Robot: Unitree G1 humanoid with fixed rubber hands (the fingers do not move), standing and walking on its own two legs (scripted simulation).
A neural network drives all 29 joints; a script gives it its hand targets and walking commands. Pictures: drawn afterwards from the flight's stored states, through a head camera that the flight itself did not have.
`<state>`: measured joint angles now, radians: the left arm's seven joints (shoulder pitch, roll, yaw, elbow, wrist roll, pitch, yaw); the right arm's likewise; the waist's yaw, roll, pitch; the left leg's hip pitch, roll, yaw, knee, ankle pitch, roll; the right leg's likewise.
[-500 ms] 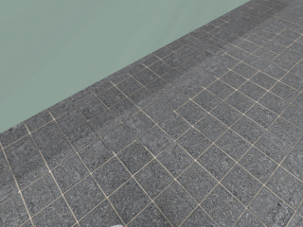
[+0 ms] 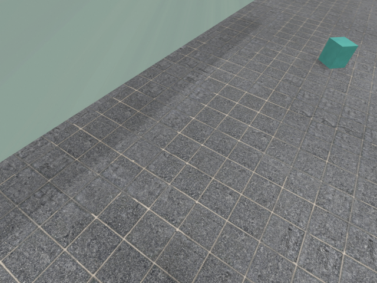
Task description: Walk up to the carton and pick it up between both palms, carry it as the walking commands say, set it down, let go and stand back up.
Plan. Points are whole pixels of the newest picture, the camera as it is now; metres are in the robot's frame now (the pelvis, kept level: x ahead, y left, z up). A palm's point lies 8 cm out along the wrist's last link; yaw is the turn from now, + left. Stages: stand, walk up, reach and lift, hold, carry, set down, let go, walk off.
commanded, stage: walk up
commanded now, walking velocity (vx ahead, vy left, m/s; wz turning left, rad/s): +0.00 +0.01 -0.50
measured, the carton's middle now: (337, 52) +2.43 -1.73 -0.64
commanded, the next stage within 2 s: none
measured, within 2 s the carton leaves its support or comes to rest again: neither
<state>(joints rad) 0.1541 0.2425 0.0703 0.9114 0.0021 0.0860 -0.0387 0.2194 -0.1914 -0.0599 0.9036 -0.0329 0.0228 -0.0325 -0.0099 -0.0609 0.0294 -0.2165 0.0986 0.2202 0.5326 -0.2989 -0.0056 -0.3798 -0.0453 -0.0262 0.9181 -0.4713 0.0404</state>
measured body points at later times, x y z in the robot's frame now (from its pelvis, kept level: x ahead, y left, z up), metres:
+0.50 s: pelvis +0.00 +0.02 +0.00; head +0.06 +0.03 +0.44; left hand +0.04 +0.28 -0.16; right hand +0.05 -0.26 -0.13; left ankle +0.01 +0.15 -0.72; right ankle -0.02 -0.13 -0.73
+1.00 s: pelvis +0.19 +0.07 -0.02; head +0.18 +0.06 +0.43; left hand +0.46 +0.19 -0.13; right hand -0.05 -0.04 -0.17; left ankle +0.02 +0.15 -0.73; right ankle +0.17 -0.05 -0.73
